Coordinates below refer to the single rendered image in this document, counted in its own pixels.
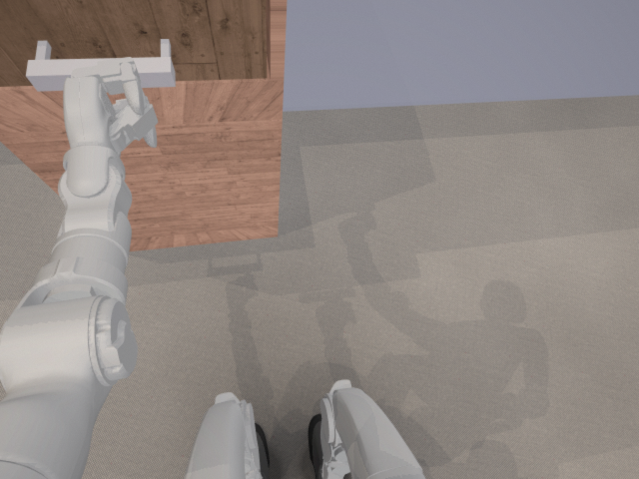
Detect right robot shin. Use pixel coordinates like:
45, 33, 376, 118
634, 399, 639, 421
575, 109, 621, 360
320, 379, 351, 479

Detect drawer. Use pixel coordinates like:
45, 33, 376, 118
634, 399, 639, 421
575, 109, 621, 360
0, 0, 267, 87

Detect cabinet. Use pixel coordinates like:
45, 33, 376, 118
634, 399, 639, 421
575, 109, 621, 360
0, 0, 287, 251

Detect robot left forearm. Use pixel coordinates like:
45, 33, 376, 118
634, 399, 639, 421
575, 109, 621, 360
0, 145, 132, 390

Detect robot left upper arm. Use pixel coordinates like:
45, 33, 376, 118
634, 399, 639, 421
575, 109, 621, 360
0, 295, 138, 479

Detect handle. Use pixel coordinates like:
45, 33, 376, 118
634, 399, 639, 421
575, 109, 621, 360
26, 39, 176, 92

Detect robot left hand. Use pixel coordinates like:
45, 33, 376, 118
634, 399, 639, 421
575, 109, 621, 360
63, 57, 158, 158

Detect robot left thigh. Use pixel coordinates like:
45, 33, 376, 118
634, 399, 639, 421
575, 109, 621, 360
184, 400, 257, 479

